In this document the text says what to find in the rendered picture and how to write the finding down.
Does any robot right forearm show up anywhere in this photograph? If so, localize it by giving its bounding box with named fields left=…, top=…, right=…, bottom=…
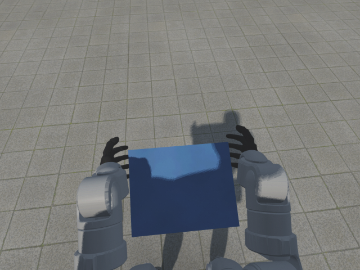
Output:
left=237, top=150, right=303, bottom=270

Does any robot left forearm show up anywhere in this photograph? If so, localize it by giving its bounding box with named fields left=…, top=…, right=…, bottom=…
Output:
left=74, top=162, right=129, bottom=270

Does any robot right thigh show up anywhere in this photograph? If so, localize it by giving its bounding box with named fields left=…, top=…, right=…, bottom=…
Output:
left=206, top=258, right=243, bottom=270

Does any carton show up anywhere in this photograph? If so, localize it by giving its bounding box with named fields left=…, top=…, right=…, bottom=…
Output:
left=128, top=142, right=240, bottom=237

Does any left robot hand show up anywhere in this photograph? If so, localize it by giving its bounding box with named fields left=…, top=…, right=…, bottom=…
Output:
left=100, top=137, right=129, bottom=179

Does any right robot hand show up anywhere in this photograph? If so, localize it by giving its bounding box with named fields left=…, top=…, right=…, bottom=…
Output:
left=226, top=125, right=257, bottom=168

